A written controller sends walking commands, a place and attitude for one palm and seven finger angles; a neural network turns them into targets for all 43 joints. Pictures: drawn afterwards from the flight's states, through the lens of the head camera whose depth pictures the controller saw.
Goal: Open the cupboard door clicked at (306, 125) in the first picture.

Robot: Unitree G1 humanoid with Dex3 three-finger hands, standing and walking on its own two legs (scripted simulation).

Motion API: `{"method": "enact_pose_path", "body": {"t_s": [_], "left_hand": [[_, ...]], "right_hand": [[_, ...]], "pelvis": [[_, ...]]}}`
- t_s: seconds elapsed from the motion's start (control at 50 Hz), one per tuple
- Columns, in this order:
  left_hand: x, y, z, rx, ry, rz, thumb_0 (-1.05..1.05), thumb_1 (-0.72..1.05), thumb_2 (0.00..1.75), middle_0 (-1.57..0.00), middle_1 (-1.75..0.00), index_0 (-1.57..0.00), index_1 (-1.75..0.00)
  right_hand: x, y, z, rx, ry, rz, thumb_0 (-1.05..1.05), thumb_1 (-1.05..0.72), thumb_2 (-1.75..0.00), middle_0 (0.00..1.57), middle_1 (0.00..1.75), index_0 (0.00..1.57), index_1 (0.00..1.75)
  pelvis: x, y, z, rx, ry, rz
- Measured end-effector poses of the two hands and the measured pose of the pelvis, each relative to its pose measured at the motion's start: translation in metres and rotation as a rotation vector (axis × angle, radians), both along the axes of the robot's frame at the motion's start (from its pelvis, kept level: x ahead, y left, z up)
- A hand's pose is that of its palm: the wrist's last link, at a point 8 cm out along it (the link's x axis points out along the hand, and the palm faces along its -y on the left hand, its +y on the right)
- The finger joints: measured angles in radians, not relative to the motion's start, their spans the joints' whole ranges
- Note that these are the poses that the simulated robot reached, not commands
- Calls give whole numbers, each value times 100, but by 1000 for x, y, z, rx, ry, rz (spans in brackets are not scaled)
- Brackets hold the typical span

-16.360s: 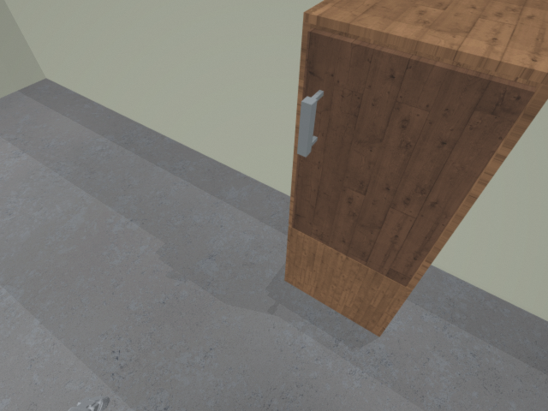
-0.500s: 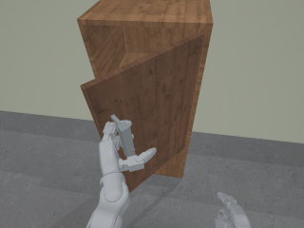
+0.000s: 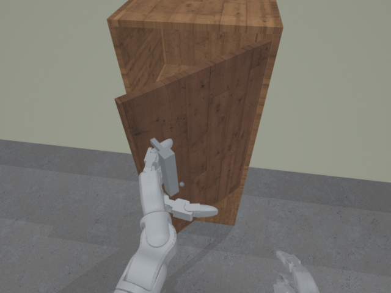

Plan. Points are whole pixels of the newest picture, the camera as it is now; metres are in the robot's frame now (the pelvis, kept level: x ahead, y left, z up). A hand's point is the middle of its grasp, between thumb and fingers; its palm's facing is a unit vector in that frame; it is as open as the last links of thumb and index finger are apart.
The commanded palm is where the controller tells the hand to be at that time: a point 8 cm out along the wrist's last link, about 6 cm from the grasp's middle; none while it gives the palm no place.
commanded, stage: slide the hand sideways off the handle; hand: left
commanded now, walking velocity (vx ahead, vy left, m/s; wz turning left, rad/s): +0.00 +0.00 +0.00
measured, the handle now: (163, 167) +0.35 +0.09 +0.08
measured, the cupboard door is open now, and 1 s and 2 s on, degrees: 47 50 50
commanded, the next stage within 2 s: draw the hand back to the body in 1.20 s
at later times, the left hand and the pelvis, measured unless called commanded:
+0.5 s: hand (173, 207) +0.26 +0.06 +0.09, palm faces -0.16 -0.99 -0.01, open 16.3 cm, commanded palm +0.23 +0.12 +0.08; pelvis +0.00 +0.01 +0.00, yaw -1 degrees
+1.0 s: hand (143, 228) +0.22 +0.11 +0.08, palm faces -0.10 -0.99 -0.04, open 16.1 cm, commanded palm +0.19 +0.18 +0.08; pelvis +0.02 -0.01 -0.01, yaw +0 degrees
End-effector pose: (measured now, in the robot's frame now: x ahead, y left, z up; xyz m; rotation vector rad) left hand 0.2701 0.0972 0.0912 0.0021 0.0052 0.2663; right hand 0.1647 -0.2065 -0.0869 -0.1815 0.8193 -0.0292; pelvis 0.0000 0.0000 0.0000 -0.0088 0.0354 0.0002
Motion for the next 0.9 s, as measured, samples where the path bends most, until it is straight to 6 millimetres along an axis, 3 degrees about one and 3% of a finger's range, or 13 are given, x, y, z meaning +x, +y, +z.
{"method": "enact_pose_path", "body": {"t_s": [0.06,0.16,0.22,0.4,0.9], "left_hand": [[-2,3,-1,26,-11,-58,-1,-50,30,-34,-56,-31,-57],[-9,13,-2,91,-39,-403,-1,-50,30,-26,-44,-20,-45],[-12,13,-3,37,-21,-492,-1,-50,30,-22,-39,-16,-39],[-19,14,-5,-13,-15,-425,-1,-50,30,-16,-32,-16,-32],[-59,57,-9,25,29,-377,-1,-50,30,-19,-32,-19,-32]], "right_hand": [[0,3,0,3,-1,12,1,-90,-90,21,30,20,30],[-3,4,1,3,-38,10,1,-90,-90,21,30,20,30],[-5,4,3,11,-75,-2,1,-90,-90,21,30,20,30],[-6,5,13,21,-125,-5,2,-90,-90,21,30,20,30],[23,-20,15,-6,-194,1,2,-90,-90,21,30,20,30]], "pelvis": [[-1,1,-1,2,2,2],[-3,5,-2,2,-4,8],[-5,8,-2,1,-11,5],[-3,8,-1,8,-7,-19],[18,-9,-6,6,35,-7]]}}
